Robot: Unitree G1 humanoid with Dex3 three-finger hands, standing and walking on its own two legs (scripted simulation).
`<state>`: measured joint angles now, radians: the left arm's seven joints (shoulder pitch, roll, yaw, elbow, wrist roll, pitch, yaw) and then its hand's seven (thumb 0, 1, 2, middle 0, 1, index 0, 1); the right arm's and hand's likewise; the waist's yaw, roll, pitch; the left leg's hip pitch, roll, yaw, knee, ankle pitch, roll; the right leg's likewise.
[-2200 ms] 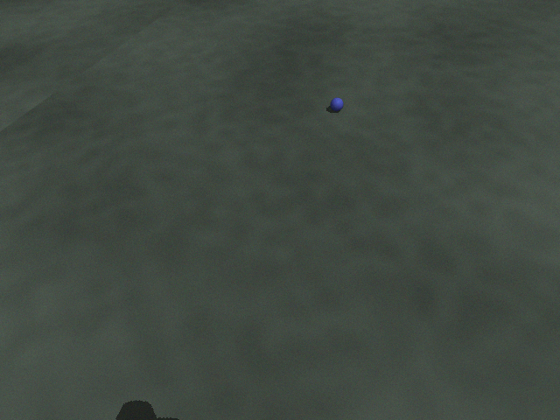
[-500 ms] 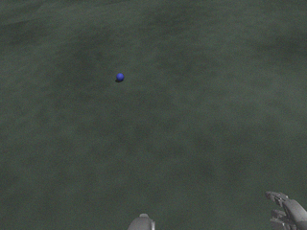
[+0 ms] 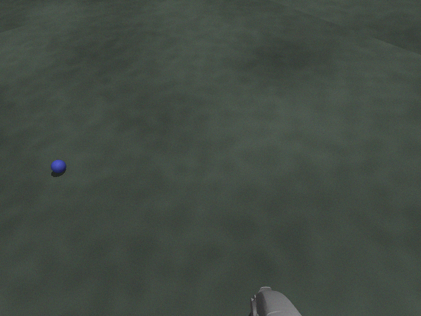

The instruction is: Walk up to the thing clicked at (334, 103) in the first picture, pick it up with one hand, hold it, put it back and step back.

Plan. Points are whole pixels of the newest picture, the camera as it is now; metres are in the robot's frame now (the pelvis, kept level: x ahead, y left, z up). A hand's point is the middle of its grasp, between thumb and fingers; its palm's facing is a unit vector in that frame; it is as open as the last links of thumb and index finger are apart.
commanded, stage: walk up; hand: left
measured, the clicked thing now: (58, 166) +1.22 +0.85 -0.73
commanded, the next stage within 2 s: none
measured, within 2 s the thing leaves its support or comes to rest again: neither
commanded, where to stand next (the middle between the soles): +0.84 +1.04 m, yaw -52 degrees
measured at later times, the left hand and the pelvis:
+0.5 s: hand (9, 270) +0.36 +0.49 -0.16, palm faces -0.24 -0.78 -0.58, open 7.4 cm; pelvis +0.26 +0.18 -0.05, yaw -13 degrees
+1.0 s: hand out of the picture +0.61 +0.61 -0.12, palm faces -0.34 -0.69 -0.64, open 7.4 cm; pelvis +0.41 +0.34 -0.04, yaw -25 degrees
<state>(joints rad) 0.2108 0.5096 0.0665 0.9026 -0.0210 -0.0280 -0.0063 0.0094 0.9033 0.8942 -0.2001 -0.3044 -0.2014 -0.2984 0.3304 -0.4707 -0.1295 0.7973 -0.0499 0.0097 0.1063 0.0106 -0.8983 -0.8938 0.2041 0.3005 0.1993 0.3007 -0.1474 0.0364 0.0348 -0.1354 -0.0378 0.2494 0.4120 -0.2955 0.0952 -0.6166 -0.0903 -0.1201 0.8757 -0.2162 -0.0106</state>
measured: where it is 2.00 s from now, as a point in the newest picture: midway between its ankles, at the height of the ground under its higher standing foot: (62, 255)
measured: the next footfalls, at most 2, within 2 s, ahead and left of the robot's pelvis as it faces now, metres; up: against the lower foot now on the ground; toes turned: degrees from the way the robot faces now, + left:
right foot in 0.14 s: +0.22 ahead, -0.08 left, +0.00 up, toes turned -15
left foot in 0.48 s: +0.40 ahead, +0.33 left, +0.00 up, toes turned -10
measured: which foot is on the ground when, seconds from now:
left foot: down 0.00-0.14, up 0.16-0.46, down 0.48-0.76, up 0.78-1.00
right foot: up 0.00-0.12, down 0.14-0.48, up 0.50-0.74, down 0.76-1.00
